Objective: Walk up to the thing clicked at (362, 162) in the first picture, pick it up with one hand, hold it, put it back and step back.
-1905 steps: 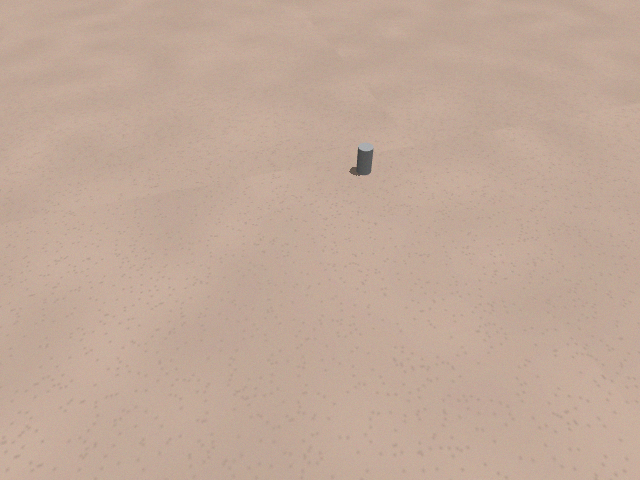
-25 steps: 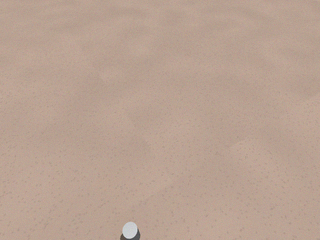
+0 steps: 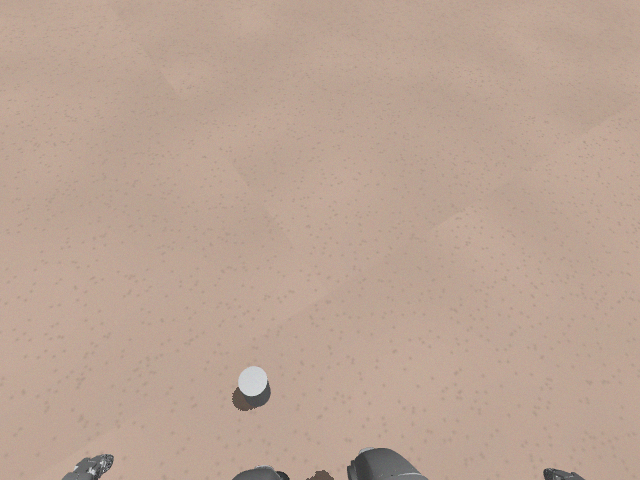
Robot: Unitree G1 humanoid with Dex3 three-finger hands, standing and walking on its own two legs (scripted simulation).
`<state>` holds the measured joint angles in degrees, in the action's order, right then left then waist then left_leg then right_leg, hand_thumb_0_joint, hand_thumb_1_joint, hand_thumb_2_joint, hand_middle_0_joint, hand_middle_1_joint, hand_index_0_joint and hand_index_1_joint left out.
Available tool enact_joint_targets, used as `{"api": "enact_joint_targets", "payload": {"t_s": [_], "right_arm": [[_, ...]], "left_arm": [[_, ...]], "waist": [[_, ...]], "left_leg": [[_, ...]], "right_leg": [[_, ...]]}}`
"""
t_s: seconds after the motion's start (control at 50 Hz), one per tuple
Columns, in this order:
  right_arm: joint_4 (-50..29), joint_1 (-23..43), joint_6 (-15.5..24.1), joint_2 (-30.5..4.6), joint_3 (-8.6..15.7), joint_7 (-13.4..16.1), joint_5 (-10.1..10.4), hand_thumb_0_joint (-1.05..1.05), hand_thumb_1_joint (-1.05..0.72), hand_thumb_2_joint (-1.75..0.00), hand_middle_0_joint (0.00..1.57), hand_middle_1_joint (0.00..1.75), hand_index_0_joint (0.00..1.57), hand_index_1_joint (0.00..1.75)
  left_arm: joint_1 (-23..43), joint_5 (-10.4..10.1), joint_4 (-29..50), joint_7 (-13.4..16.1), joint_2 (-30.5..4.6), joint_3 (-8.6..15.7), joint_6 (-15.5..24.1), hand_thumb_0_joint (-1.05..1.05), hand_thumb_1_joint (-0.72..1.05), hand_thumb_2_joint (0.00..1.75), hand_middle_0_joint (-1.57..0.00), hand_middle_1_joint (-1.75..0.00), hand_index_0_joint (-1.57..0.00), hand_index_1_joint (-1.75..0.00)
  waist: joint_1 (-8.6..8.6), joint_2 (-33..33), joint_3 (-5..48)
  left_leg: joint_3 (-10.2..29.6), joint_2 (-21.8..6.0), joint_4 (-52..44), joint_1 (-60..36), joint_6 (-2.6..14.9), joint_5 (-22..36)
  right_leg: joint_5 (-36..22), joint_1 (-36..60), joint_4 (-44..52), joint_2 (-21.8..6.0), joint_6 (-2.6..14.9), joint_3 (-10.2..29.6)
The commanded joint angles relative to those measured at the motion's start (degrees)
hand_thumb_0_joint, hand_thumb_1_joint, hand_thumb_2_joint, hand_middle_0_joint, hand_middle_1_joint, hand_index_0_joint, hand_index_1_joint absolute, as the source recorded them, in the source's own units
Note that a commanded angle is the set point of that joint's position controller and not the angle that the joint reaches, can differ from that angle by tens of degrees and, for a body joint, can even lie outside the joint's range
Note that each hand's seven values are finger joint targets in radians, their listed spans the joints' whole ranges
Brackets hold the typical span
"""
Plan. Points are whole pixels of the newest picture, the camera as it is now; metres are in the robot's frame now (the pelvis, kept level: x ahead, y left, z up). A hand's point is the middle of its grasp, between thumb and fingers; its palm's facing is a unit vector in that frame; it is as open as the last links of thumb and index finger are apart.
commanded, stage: step back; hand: left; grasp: from the side
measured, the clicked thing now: (255, 387) +0.38 +0.15 -0.69
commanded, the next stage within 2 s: none
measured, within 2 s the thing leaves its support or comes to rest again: neither
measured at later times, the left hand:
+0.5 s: hand out of the picture +0.00 +0.24 -0.14, palm faces +0.01 -0.91 -0.40, open 7.4 cm
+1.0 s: hand out of the picture -0.20 +0.22 -0.15, palm faces -0.05 -0.92 -0.40, open 7.4 cm
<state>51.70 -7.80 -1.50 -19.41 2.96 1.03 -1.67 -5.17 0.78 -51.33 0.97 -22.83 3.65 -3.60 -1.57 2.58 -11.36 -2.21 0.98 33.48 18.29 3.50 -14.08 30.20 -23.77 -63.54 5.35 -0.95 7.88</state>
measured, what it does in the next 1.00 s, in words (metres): walks backwards: right foot, then left foot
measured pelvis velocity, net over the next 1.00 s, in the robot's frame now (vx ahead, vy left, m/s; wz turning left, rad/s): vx -0.28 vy -0.05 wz -0.03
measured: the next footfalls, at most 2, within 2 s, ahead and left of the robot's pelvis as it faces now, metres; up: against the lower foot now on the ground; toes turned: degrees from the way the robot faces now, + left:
right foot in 0.18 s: -0.04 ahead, -0.14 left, +0.00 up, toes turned +0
left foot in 0.54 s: -0.12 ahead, +0.10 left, +0.00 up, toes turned +0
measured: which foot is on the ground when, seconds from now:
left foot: down 0.00-0.20, up 0.22-0.52, down 0.54-0.96, up 0.98-1.00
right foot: up 0.00-0.16, down 0.18-0.56, up 0.58-0.90, down 0.92-1.00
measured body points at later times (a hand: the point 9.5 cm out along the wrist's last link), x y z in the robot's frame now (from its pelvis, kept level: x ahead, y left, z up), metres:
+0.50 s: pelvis -0.12 -0.02 +0.00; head -0.06 -0.03 +0.44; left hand +0.00 +0.29 -0.11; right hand -0.03 -0.35 -0.13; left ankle -0.16 +0.10 -0.71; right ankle -0.08 -0.14 -0.73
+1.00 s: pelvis -0.28 -0.05 -0.01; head -0.24 -0.06 +0.43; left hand -0.20 +0.27 -0.12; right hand -0.16 -0.36 -0.13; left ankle -0.18 +0.09 -0.71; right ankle -0.29 -0.17 -0.73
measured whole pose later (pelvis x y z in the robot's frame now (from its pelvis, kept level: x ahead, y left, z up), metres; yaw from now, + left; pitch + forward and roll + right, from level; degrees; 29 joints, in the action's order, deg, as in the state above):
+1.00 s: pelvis -0.28 -0.05 -0.01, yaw -1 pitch -3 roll -1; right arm 47.7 -5.6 -3.5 -22.9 3.3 1.2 -0.6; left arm -11.9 2.2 -49.0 -0.8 -20.9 4.1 -2.3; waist 0.3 -2.5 -9.6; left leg 4.6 -0.3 47.6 28.2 -0.4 -22.6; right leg 22.5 -14.6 -40.0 1.8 0.6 1.6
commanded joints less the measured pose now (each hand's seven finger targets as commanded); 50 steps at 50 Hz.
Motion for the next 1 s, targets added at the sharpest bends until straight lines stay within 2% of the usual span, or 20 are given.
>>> {"api": "enact_joint_targets", "payload": {"t_s": [0.0, 0.14, 0.16, 0.18, 0.2, 0.24, 0.28, 0.42, 0.5, 0.52, 0.54, 0.56, 0.64, 0.74, 0.88, 0.9, 0.92, 0.94, 0.96, 0.98], "right_arm": [[-5.10, -3.00, 1.35, -16.27, 4.06, 1.12, 0.06, 0.00, -0.90, -0.90, 0.20, 0.30, 0.20, 0.30], [-6.49, 2.19, 0.07, -16.48, 3.44, 0.38, 1.15, 0.00, -0.90, -0.90, 0.20, 0.30, 0.20, 0.30], [-6.84, 1.54, 0.02, -13.99, 2.67, 0.19, 1.49, 0.00, -0.90, -0.90, 0.20, 0.30, 0.20, 0.30], [-7.55, 4.83, -0.08, -12.51, 2.72, 0.71, 1.80, 0.00, -0.90, -0.90, 0.20, 0.30, 0.20, 0.30], [-6.43, 3.85, -0.44, -14.16, 3.29, 1.04, 1.37, 0.00, -0.90, -0.90, 0.20, 0.30, 0.20, 0.30], [-4.10, -1.25, -0.55, -13.60, 2.86, 0.78, 2.09, 0.00, -0.90, -0.90, 0.20, 0.30, 0.20, 0.30], [-4.06, -2.97, 0.34, -13.74, 2.26, 0.99, 2.18, 0.00, -0.90, -0.90, 0.20, 0.30, 0.20, 0.30], [-6.20, -1.93, 0.70, -12.64, 2.13, 0.99, 1.17, 0.00, -0.90, -0.90, 0.20, 0.30, 0.20, 0.30], [-3.65, -8.03, 1.43, -13.02, 3.12, 0.47, 0.40, 0.00, -0.90, -0.90, 0.20, 0.30, 0.20, 0.30], [-4.43, -6.81, 1.72, -15.64, 3.77, 0.47, -0.40, 0.00, -0.90, -0.90, 0.20, 0.30, 0.20, 0.30], [-5.91, -3.44, 1.58, -22.29, 4.97, -0.14, -0.20, 0.00, -0.90, -0.90, 0.20, 0.30, 0.20, 0.30], [-6.52, -3.59, 1.67, -23.83, 5.34, -0.25, -0.11, 0.00, -0.90, -0.90, 0.20, 0.30, 0.20, 0.30], [-7.33, 2.14, 1.87, -16.69, 3.19, 0.89, -0.05, 0.00, -0.90, -0.90, 0.20, 0.30, 0.20, 0.30], [-7.59, -2.51, 1.73, -15.74, 3.40, 1.00, 0.00, 0.00, -0.90, -0.90, 0.20, 0.30, 0.20, 0.30], [-9.36, 1.65, -0.08, -18.22, 4.09, 0.51, 0.62, 0.00, -0.90, -0.90, 0.20, 0.30, 0.20, 0.30], [-9.55, 2.37, -0.30, -16.88, 3.62, 0.34, 1.21, 0.00, -0.90, -0.90, 0.20, 0.30, 0.20, 0.30], [-10.25, 1.68, -0.35, -13.99, 2.93, 0.21, 1.55, 0.00, -0.90, -0.90, 0.20, 0.30, 0.20, 0.30], [-10.72, 5.09, -0.51, -13.15, 3.12, 1.14, 1.85, 0.00, -0.90, -0.90, 0.20, 0.30, 0.20, 0.30], [-10.09, 4.61, -0.82, -15.26, 3.80, 1.31, 1.51, 0.00, -0.90, -0.90, 0.20, 0.30, 0.20, 0.30], [-8.61, 1.95, -0.86, -15.77, 3.61, 1.14, 1.65, 0.00, -0.90, -0.90, 0.20, 0.30, 0.20, 0.30]], "left_arm": [[-1.77, -0.03, 5.57, 0.62, -9.23, 3.38, 1.40, 0.00, 0.90, 0.90, -0.20, -0.30, -0.20, -0.30], [-13.31, 0.91, 2.17, -0.29, -8.77, 4.22, 2.38, 0.00, 0.90, 0.90, -0.20, -0.30, -0.20, -0.30], [-11.87, 1.79, 3.17, -0.24, -12.40, 5.13, 2.79, 0.00, 0.90, 0.90, -0.20, -0.30, -0.20, -0.30], [-7.24, 1.05, 5.35, -0.37, -18.51, 6.37, 2.47, 0.00, 0.90, 0.90, -0.20, -0.30, -0.20, -0.30], [-3.58, 1.64, 7.98, -0.19, -18.61, 6.30, 2.94, 0.00, 0.90, 0.90, -0.20, -0.30, -0.20, -0.30], [1.97, 0.80, 9.08, 0.39, -12.84, 4.68, 3.27, 0.00, 0.90, 0.90, -0.20, -0.30, -0.20, -0.30], [1.77, 1.20, 10.05, 0.53, -11.75, 4.86, 3.32, 0.00, 0.90, 0.90, -0.20, -0.30, -0.20, -0.30], [-5.62, 1.11, 10.93, 1.15, -11.24, 4.25, 2.54, 0.00, 0.90, 0.90, -0.20, -0.30, -0.20, -0.30], [-2.37, 0.02, 12.58, 0.40, -11.80, 3.60, 1.50, 0.00, 0.90, 0.90, -0.20, -0.30, -0.20, -0.30], [-3.59, -0.09, 13.01, 0.22, -9.85, 3.22, 1.31, 0.00, 0.90, 0.90, -0.20, -0.30, -0.20, -0.30], [-2.26, -0.43, 13.79, 0.33, -8.71, 2.95, 1.50, 0.00, 0.90, 0.90, -0.20, -0.30, -0.20, -0.30], [1.75, 0.32, 13.08, 1.08, -10.64, 4.24, 1.43, 0.00, 0.90, 0.90, -0.20, -0.30, -0.20, -0.30], [-5.09, -0.66, 9.68, 1.01, -9.92, 4.27, 1.28, 0.00, 0.90, 0.90, -0.20, -0.30, -0.20, -0.30], [-4.54, 0.05, 9.72, 0.41, -9.31, 4.30, 1.58, 0.00, 0.90, 0.90, -0.20, -0.30, -0.20, -0.30], [-13.37, 0.48, 5.18, -0.23, -8.02, 4.03, 2.62, 0.00, 0.90, 0.90, -0.20, -0.30, -0.20, -0.30], [-14.16, 1.19, 4.71, -0.13, -9.85, 4.49, 2.90, 0.00, 0.90, 0.90, -0.20, -0.30, -0.20, -0.30], [-13.13, 2.07, 5.38, -0.33, -14.37, 5.81, 3.06, 0.00, 0.90, 0.90, -0.20, -0.30, -0.20, -0.30], [-8.71, 1.51, 7.51, -0.37, -20.86, 6.95, 2.58, 0.00, 0.90, 0.90, -0.20, -0.30, -0.20, -0.30], [-5.08, 1.78, 9.54, -0.19, -20.50, 6.69, 2.93, 0.00, 0.90, 0.90, -0.20, -0.30, -0.20, -0.30], [-1.70, 1.16, 10.49, 0.09, -16.77, 5.62, 3.19, 0.00, 0.90, 0.90, -0.20, -0.30, -0.20, -0.30]], "waist": [[-1.23, -9.21, 14.90], [3.54, -8.91, 17.71], [2.60, 1.35, 15.22], [4.73, 14.43, 10.48], [3.88, 11.72, 6.95], [-0.63, 3.05, 6.41], [0.10, 5.09, 9.45], [4.61, 7.24, 13.81], [0.62, 4.21, 15.74], [1.36, -1.88, 16.06], [1.09, -15.69, 15.24], [-2.43, -16.06, 13.94], [3.07, -10.02, 11.03], [-0.21, -10.77, 12.95], [3.16, -13.62, 18.46], [3.53, -11.30, 17.50], [2.75, 0.64, 14.24], [5.95, 15.20, 10.96], [4.48, 12.58, 7.07], [2.32, 5.74, 6.23]], "left_leg": [[16.89, -16.77, -5.93, -16.89, 11.47, 30.05], [12.31, -12.35, -1.33, -2.39, 3.57, 10.74], [9.40, -6.40, 6.09, 7.94, -0.34, 1.74], [4.06, 4.76, 19.64, 9.59, -3.36, -17.99], [10.25, 3.85, 30.67, 7.43, -4.11, -21.94], [13.86, 6.61, 36.10, 8.77, -3.56, -14.67], [11.40, 6.61, 35.56, 9.52, -3.92, -12.86], [6.22, 1.73, 12.99, 7.80, -4.31, -16.00], [2.42, 0.47, -9.79, -6.30, -2.93, 4.37], [11.83, -6.50, -10.78, -9.87, -0.63, 10.16], [27.30, -18.84, -12.66, -9.88, 7.13, 19.77], [33.81, -24.30, -13.79, -2.65, 14.01, 24.34], [17.07, -16.48, -8.09, -6.09, 9.82, 29.58], [15.51, -15.02, -5.98, -14.28, 10.93, 29.21], [12.57, -12.97, -0.83, -7.63, 6.30, 18.04], [11.93, -11.00, 0.37, -0.86, 3.16, 11.08], [10.10, -3.57, 8.18, 11.87, -1.05, -1.73], [6.60, 4.83, 24.02, 10.67, -3.41, -20.20], [12.91, 3.03, 33.26, 8.78, -4.02, -20.96], [14.71, 4.48, 36.79, 8.63, -3.81, -16.70]], "right_leg": [[0.41, -2.84, 7.34, -2.50, -0.31, -0.46], [-17.64, 17.00, 38.68, -5.86, 3.52, -5.18], [-17.55, 18.47, 41.38, -14.11, 6.39, 9.11], [-21.49, 7.15, 47.21, -26.25, 16.85, 22.78], [-25.36, 0.14, 47.29, -29.87, 19.95, 26.08], [-36.26, 3.77, 42.41, -20.03, 13.72, 9.58], [-41.14, 9.91, 38.94, -17.17, 12.04, 4.17], [-48.64, 23.07, 33.21, -19.58, 13.86, 4.80], [-38.98, 14.35, 26.88, -16.48, 8.83, 2.16], [-28.37, 7.63, 23.88, -12.70, 6.03, 0.55], [-7.49, -1.23, 14.66, -1.77, 2.58, -6.77], [7.88, 0.51, 1.88, -0.36, 1.73, -1.03], [0.45, -4.74, -9.58, 0.15, 2.15, 2.65], [0.43, -5.34, -0.79, -0.63, -1.10, 0.54], [-14.82, 13.61, 38.07, -3.78, 1.83, -8.56], [-18.05, 16.83, 38.15, -5.50, 2.97, -5.25], [-15.25, 18.37, 40.09, -14.82, 6.72, 10.46], [-14.89, 3.33, 47.01, -27.81, 17.02, 24.30], [-15.50, -4.01, 48.57, -30.43, 19.04, 26.83], [-20.27, -3.42, 45.29, -25.57, 16.53, 17.95]]}}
